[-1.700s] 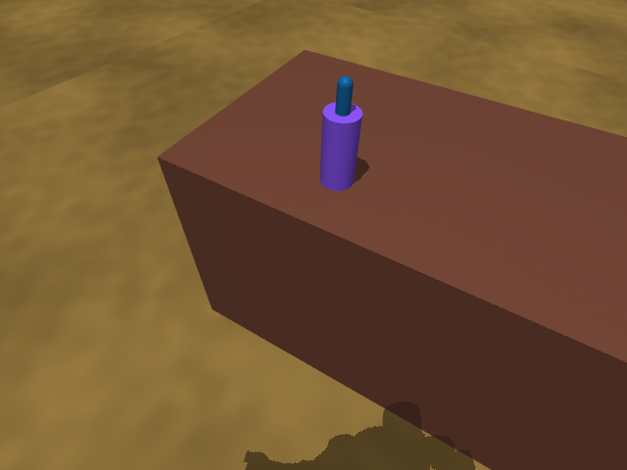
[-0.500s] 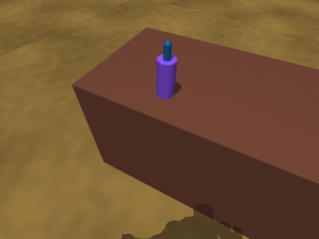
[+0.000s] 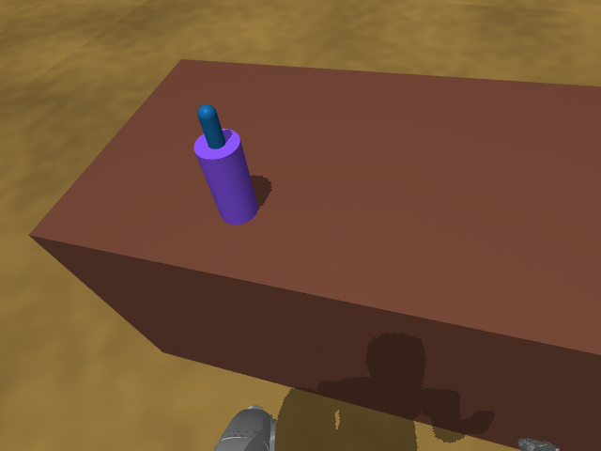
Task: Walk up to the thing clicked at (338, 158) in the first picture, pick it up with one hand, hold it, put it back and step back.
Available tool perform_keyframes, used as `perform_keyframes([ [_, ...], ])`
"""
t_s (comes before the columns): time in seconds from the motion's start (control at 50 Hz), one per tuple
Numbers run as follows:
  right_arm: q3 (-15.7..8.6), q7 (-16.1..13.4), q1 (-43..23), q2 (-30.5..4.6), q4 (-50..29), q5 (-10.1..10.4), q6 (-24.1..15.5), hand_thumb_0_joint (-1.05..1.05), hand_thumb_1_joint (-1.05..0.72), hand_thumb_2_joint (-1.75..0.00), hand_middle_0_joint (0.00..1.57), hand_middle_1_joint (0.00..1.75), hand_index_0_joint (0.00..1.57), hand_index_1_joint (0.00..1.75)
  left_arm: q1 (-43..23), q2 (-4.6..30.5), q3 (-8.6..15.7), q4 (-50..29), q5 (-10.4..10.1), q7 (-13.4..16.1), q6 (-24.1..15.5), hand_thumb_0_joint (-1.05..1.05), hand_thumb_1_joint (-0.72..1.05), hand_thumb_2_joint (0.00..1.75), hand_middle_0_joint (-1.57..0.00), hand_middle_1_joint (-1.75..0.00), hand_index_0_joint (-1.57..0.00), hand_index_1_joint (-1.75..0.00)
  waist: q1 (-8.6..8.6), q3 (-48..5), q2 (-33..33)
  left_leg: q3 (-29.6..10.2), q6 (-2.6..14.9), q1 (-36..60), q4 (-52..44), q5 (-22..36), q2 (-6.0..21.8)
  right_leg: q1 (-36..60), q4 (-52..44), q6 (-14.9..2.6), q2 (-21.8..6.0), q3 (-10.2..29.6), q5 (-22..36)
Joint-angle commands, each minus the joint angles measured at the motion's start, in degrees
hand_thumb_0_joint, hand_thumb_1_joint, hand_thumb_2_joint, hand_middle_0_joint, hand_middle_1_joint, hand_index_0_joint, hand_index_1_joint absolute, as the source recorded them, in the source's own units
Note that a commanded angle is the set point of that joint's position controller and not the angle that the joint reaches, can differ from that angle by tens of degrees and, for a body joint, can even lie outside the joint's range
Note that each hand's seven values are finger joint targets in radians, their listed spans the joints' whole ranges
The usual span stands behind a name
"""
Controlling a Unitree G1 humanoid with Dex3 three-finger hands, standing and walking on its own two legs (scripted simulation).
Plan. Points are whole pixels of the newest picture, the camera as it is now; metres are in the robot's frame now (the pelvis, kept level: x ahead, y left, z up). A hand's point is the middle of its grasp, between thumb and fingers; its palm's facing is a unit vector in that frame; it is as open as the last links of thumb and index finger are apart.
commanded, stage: walk up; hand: left
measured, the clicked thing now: (224, 165) +0.53 +0.16 +0.05
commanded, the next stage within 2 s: none
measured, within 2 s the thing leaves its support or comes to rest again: neither
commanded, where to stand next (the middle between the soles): +0.05 +0.05 m, yaw -13 degrees
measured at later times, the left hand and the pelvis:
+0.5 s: hand (112, 425) +0.17 +0.33 -0.16, palm faces -0.21 -0.88 -0.42, open 7.4 cm; pelvis +0.02 +0.08 -0.02, yaw -10 degrees
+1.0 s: hand out of the picture +0.13 +0.32 -0.16, palm faces -0.24 -0.91 -0.34, open 7.4 cm; pelvis -0.02 +0.08 -0.01, yaw -14 degrees
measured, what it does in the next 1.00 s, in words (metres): steps on the spot: left foot, then right foot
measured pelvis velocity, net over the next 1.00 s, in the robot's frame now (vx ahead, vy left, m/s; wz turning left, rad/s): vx -0.02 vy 0.08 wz -0.25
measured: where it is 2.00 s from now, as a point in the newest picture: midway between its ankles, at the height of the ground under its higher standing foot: outside the picture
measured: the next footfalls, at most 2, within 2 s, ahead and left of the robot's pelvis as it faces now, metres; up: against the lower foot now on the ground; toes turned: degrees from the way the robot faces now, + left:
left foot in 0.16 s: +0.15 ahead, +0.19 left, +0.00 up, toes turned -2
right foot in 0.54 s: +0.02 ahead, -0.07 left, +0.00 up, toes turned -13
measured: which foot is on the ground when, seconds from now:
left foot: up 0.00-0.14, down 0.16-0.58, up 0.60-0.84, down 0.86-1.00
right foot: down 0.00-0.18, up 0.20-0.52, down 0.54-1.00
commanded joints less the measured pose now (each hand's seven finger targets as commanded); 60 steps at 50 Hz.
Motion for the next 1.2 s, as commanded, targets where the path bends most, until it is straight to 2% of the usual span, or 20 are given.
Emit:
perform_keyframes([
  [0.0, -2.46, -1.50, -2.52, -7.41, -6.08, 0.58, -1.36, 0.00, -0.90, -0.90, 0.20, 0.30, 0.20, 0.30, 1.96, 17.42, 4.80, -6.37, 0.79, 2.06, -1.26, 0.00, 0.90, 0.90, -0.20, -0.30, -0.20, -0.30, -0.03, -3.23, -14.82, 2.70, -0.13, 1.03, -6.25, 0.67, -0.19, -1.83, -2.48, -9.96, -12.52, 7.74, 45.66],
  [0.08, -3.22, -2.28, -1.84, -7.73, -5.67, 1.88, -2.35, 0.00, -0.90, -0.90, 0.20, 0.30, 0.20, 0.30, -1.79, 18.19, 4.38, -9.83, 0.76, 2.05, 0.26, 0.00, 0.90, 0.90, -0.20, -0.30, -0.20, -0.30, -0.94, -6.83, -17.13, 4.12, 1.40, 11.77, -15.97, 0.69, -2.88, -7.57, 6.73, -8.86, -10.43, 7.03, 39.83],
  [0.14, -4.34, -2.68, 6.24, -10.12, -3.72, 0.99, -3.24, 0.00, -0.90, -0.90, 0.20, 0.30, 0.20, 0.30, -3.21, 14.48, 2.92, -11.90, -0.36, 2.25, 1.41, 0.00, 0.90, 0.90, -0.20, -0.30, -0.20, -0.30, -5.45, -11.17, -6.75, 2.75, 3.62, 24.87, -30.89, 18.93, -2.93, -12.73, 21.20, -4.17, -5.74, 4.31, 25.08],
  [0.18, -5.11, -3.00, 4.08, -14.46, -6.35, 1.48, -3.43, 0.00, -0.90, -0.90, 0.20, 0.30, 0.20, 0.30, 3.30, 11.48, 2.12, -11.00, -1.13, 3.08, 2.69, 0.00, 0.90, 0.90, -0.20, -0.30, -0.20, -0.30, -3.31, -17.03, 6.49, -17.80, 13.09, 29.93, -32.61, 44.15, 17.38, -20.48, 42.16, -0.73, 4.26, 1.25, -20.62],
  [0.2, -5.73, -3.09, 2.20, -17.21, -6.60, 2.34, -3.25, 0.00, -0.90, -0.90, 0.20, 0.30, 0.20, 0.30, 4.33, 13.25, 2.41, -9.50, -0.74, 3.71, 3.21, 0.00, 0.90, 0.90, -0.20, -0.30, -0.20, -0.30, -3.62, -17.53, 10.63, -23.78, 19.32, 26.72, -34.01, 35.93, 21.61, -19.72, 47.10, -0.82, 1.31, 3.48, -22.45],
  [0.28, -3.44, -3.70, -1.43, -10.89, -8.28, 1.94, -3.22, 0.00, -0.90, -0.90, 0.20, 0.30, 0.20, 0.30, -0.53, 14.37, 3.40, -8.00, -1.27, 1.68, 3.71, 0.00, 0.90, 0.90, -0.20, -0.30, -0.20, -0.30, -2.23, -9.72, 6.27, -4.44, 11.69, 15.83, -31.09, 30.90, 8.24, -19.02, 44.45, -1.38, -0.11, 3.74, -12.48],
  [0.4, -3.23, -4.11, 3.72, -12.78, -8.38, 1.74, -4.12, 0.00, -0.90, -0.90, 0.20, 0.30, 0.20, 0.30, -4.95, 13.09, 3.49, -9.66, 0.13, 0.31, 3.88, 0.00, 0.90, 0.90, -0.20, -0.30, -0.20, -0.30, -4.00, -13.17, 3.39, -5.97, 14.85, 22.98, -27.41, 33.85, 12.63, -17.13, 25.98, 0.50, -1.45, -0.45, -12.49],
  [0.5, -2.86, -3.90, -0.63, -13.62, -9.64, 1.94, -3.44, 0.00, -0.90, -0.90, 0.20, 0.30, 0.20, 0.30, -1.20, 12.28, 4.60, -7.83, 1.53, -0.74, 4.14, 0.00, 0.90, 0.90, -0.20, -0.30, -0.20, -0.30, -0.16, -12.69, 2.19, -3.57, 11.59, 11.37, -23.00, 21.00, 12.29, -3.09, 7.12, -2.13, 0.04, -4.28, -4.20],
  [0.54, -1.39, -3.79, -0.17, -9.02, -9.62, 2.43, -3.06, 0.00, -0.90, -0.90, 0.20, 0.30, 0.20, 0.30, -1.88, 16.54, 6.42, -8.30, 2.61, -0.71, 3.44, 0.00, 0.90, 0.90, -0.20, -0.30, -0.20, -0.30, 0.76, -9.88, -9.88, 2.16, 4.87, -1.34, -11.43, 5.98, 5.36, 2.29, -2.96, -6.00, -7.91, 13.00, -1.78],
  [0.56, -0.49, -4.13, -0.39, -6.59, -9.73, 2.57, -2.89, 0.00, -0.90, -0.90, 0.20, 0.30, 0.20, 0.30, -5.86, 19.58, 6.80, -10.28, 2.78, -0.87, 3.03, 0.00, 0.90, 0.90, -0.20, -0.30, -0.20, -0.30, -0.83, -5.85, -18.49, 8.47, 1.36, -10.11, -4.07, -15.45, -3.30, 0.53, -7.36, -11.87, -19.12, 30.51, 2.79],
  [0.58, -1.76, -5.54, -4.17, -10.20, -9.16, 2.19, -2.84, 0.00, -0.90, -0.90, 0.20, 0.30, 0.20, 0.30, -8.14, 22.59, 6.80, -11.00, 2.72, -0.76, 3.08, 0.00, 0.90, 0.90, -0.20, -0.30, -0.20, -0.30, 1.22, -6.20, -16.98, 1.72, 1.33, -3.49, 3.13, -21.04, -2.95, -9.04, -7.07, -18.27, -24.08, 34.11, 9.46],
  [0.66, -1.33, -4.94, 0.68, -9.36, -4.36, 3.07, -3.65, 0.00, -0.90, -0.90, 0.20, 0.30, 0.20, 0.30, -11.41, 16.41, 5.36, -10.33, 2.17, -0.64, 3.00, 0.00, 0.90, 0.90, -0.20, -0.30, -0.20, -0.30, -1.84, -5.59, -14.95, 2.77, 1.39, -0.37, 2.87, -12.22, -4.25, -6.60, -1.40, -12.38, -13.17, 16.10, 18.99],
  [0.76, -0.30, -4.80, 1.32, -9.07, -2.65, 2.16, -5.36, 0.00, -0.90, -0.90, 0.20, 0.30, 0.20, 0.30, -7.81, 15.30, 5.14, -9.27, 2.41, -1.02, 3.50, 0.00, 0.90, 0.90, -0.20, -0.30, -0.20, -0.30, 1.12, -10.32, -16.46, 5.42, 0.37, 3.09, -14.45, -12.03, -4.27, 2.12, -1.12, -11.93, -10.30, 15.44, 6.96],
  [0.82, -0.10, -5.03, 6.23, -7.44, 0.32, 1.45, -7.06, 0.00, -0.90, -0.90, 0.20, 0.30, 0.20, 0.30, -10.73, 14.78, 4.58, -9.11, 1.17, -1.78, 4.41, 0.00, 0.90, 0.90, -0.20, -0.30, -0.20, -0.30, -2.37, -11.05, -14.00, 7.75, 0.91, 18.64, -34.72, -1.68, -7.05, -5.91, 4.68, -9.86, -9.74, 11.80, 8.47],
  [0.86, -1.07, -5.74, 7.75, -12.18, 0.72, -0.06, -8.35, 0.00, -0.90, -0.90, 0.20, 0.30, 0.20, 0.30, -11.16, 8.26, 2.56, -9.66, 0.08, -1.91, 4.52, 0.00, 0.90, 0.90, -0.20, -0.30, -0.20, -0.30, -2.88, -12.08, 0.40, -15.54, 6.13, 28.38, -42.16, 1.15, 7.61, -18.84, 17.65, -2.76, -3.29, 5.98, -0.12],
  [0.9, -2.08, -5.22, 0.50, -17.53, -0.95, 0.79, -8.28, 0.00, -0.90, -0.90, 0.20, 0.30, 0.20, 0.30, -12.30, 14.93, 4.14, -6.59, 1.06, -1.14, 4.53, 0.00, 0.90, 0.90, -0.20, -0.30, -0.20, -0.30, -2.29, -5.38, 2.71, -27.78, 17.17, 13.95, -43.17, -5.99, 20.67, -16.41, 22.34, -0.89, -4.62, 3.45, -17.15],
  [0.96, 0.38, -4.84, -2.40, -11.71, -0.90, 0.62, -8.49, 0.00, -0.90, -0.90, 0.20, 0.30, 0.20, 0.30, -10.89, 12.55, 3.93, -3.79, 0.71, -2.67, 3.56, 0.00, 0.90, 0.90, -0.20, -0.30, -0.20, -0.30, 0.24, -2.54, 1.84, -8.29, 9.53, 12.96, -38.84, 0.73, 7.53, -10.81, 10.01, -1.80, -3.82, 1.67, -8.88],
  [1.04, 0.87, -3.84, -1.89, -10.97, 0.35, 1.51, -6.89, 0.00, -0.90, -0.90, 0.20, 0.30, 0.20, 0.30, -9.80, 11.91, 4.03, -0.21, 0.83, -2.20, 2.84, 0.00, 0.90, 0.90, -0.20, -0.30, -0.20, -0.30, 0.31, -5.09, 3.50, -1.24, 4.52, 6.22, -34.19, -0.58, 2.15, 3.79, -0.89, -2.55, -0.91, -1.94, 1.86],
  [1.12, 0.92, -3.66, 0.04, -8.92, 2.24, 1.46, -5.61, 0.00, -0.90, -0.90, 0.20, 0.30, 0.20, 0.30, -13.98, 16.26, 3.93, 0.68, 1.11, -2.32, 2.43, 0.00, 0.90, 0.90, -0.20, -0.30, -0.20, -0.30, -2.08, -2.37, -6.91, 2.26, 2.29, 10.01, -26.75, -14.80, -3.82, -10.15, -12.67, -7.16, -12.71, 17.36, -28.68],
  [1.18, 1.32, -3.26, 1.78, -7.90, 4.17, 1.87, -5.96, 0.00, -0.90, -0.90, 0.20, 0.30, 0.20, 0.30, -17.81, 14.73, 3.05, 0.93, 1.00, -2.32, 2.36, 0.00, 0.90, 0.90, -0.20, -0.30, -0.20, -0.30, -3.32, -2.26, -9.68, 2.74, 2.40, 15.79, -30.12, -5.40, -3.83, -12.40, -13.52, -5.73, -12.15, 13.36, -22.11],
])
